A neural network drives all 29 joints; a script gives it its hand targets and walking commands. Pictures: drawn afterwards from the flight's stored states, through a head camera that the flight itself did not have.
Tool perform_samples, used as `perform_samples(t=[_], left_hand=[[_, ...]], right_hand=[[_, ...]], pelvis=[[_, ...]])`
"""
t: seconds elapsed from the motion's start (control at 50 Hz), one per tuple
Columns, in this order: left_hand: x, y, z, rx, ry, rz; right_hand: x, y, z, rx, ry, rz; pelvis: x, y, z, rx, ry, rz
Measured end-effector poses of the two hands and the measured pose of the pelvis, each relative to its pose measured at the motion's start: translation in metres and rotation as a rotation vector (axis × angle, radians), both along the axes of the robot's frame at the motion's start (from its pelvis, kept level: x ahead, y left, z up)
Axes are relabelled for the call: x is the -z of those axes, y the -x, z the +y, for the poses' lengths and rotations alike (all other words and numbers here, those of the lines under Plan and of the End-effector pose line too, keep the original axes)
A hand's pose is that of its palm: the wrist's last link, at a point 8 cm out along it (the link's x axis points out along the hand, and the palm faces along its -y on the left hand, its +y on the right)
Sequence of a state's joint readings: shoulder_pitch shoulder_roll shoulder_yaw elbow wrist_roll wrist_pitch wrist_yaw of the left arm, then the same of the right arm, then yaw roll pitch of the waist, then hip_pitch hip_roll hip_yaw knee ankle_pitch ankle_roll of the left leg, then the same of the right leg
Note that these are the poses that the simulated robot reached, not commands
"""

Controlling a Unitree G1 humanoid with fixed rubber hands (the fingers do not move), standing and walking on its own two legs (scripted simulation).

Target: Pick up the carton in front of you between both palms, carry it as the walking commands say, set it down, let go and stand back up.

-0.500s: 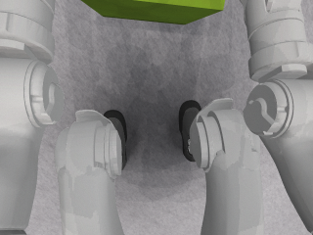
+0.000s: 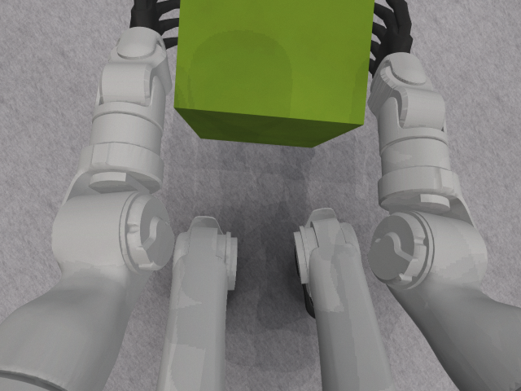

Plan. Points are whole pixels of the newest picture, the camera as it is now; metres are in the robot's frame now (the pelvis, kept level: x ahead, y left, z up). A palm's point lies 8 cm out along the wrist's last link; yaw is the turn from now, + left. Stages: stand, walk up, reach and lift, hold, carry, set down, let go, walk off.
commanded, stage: reach and lift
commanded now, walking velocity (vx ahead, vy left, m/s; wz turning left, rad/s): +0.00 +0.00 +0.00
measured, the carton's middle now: (267, 65) +0.54 -0.02 -0.15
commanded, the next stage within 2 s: none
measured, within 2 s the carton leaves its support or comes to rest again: neither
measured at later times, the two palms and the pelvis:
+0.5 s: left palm (95, 10) +0.50 +0.14 +0.06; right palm (461, 28) +0.48 -0.16 +0.06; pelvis +0.02 +0.00 +0.11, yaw +1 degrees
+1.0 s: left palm out of the picture +0.44 +0.14 +0.22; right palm out of the picture +0.44 -0.16 +0.22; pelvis +0.06 +0.00 +0.25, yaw +1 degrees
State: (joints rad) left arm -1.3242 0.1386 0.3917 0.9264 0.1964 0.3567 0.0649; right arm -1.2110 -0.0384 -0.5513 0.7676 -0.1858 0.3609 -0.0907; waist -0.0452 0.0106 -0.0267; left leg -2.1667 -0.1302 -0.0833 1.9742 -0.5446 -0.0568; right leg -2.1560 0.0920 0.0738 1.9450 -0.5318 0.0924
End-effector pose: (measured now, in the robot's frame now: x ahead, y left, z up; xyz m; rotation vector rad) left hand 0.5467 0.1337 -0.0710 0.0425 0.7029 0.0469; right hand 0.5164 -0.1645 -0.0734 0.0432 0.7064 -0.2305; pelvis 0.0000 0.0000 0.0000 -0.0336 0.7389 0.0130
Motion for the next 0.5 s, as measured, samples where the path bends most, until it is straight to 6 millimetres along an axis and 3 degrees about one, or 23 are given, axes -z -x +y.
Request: perform_samples(t=[0.22,0.36,0.5], left_hand=[[-0.055,0.018,-0.001,-0.015,0.002,-0.018],[-0.088,0.028,0.002,-0.033,0.007,-0.023],[-0.134,0.045,0.005,-0.050,0.015,-0.014]], right_hand=[[-0.055,0.014,-0.002,-0.012,0.004,-0.017],[-0.090,0.019,0.001,-0.022,-0.002,-0.024],[-0.137,0.031,0.004,-0.030,-0.004,-0.016]], pelvis=[[-0.043,0.009,-0.002,0.004,-0.010,0.018],[-0.071,-0.001,-0.004,0.007,-0.015,0.016],[-0.108,-0.016,-0.004,0.004,-0.017,-0.022]])
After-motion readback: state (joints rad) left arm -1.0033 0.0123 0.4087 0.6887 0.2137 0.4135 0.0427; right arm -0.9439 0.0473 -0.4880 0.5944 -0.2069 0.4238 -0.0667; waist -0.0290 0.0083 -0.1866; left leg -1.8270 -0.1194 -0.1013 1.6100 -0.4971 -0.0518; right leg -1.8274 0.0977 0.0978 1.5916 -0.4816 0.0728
